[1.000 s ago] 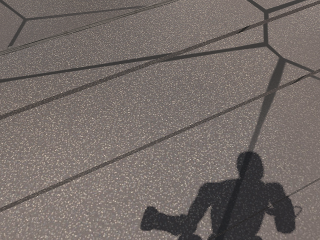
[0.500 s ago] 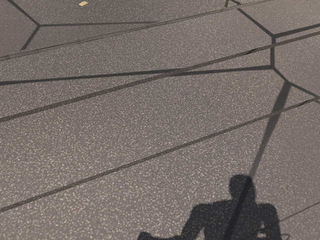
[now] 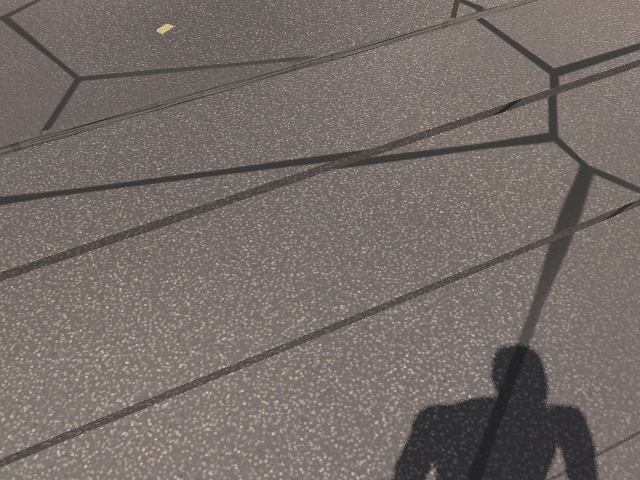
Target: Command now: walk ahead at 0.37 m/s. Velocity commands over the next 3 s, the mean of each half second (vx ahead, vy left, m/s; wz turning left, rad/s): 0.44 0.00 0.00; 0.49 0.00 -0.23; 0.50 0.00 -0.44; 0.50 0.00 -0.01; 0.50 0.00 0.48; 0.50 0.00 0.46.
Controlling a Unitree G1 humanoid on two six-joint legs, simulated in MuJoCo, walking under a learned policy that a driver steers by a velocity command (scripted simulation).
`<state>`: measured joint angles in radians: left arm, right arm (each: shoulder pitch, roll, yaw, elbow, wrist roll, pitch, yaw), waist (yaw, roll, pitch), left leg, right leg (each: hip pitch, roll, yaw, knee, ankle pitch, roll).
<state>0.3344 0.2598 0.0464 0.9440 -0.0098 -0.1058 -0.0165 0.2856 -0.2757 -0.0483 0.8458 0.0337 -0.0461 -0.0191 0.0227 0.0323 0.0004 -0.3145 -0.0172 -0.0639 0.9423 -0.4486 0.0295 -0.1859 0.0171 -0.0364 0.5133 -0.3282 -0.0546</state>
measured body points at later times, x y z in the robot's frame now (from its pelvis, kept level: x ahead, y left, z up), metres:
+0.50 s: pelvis +0.24 +0.04 +0.02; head +0.27 +0.04 +0.47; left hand +0.27 +0.31 -0.12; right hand +0.39 -0.21 -0.09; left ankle +0.33 +0.13 -0.71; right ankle +0.12 -0.10 -0.62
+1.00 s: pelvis +0.52 -0.04 +0.02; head +0.56 -0.06 +0.46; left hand +0.72 +0.19 -0.08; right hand +0.53 -0.33 -0.12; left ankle +0.37 +0.13 -0.63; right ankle +0.60 -0.14 -0.71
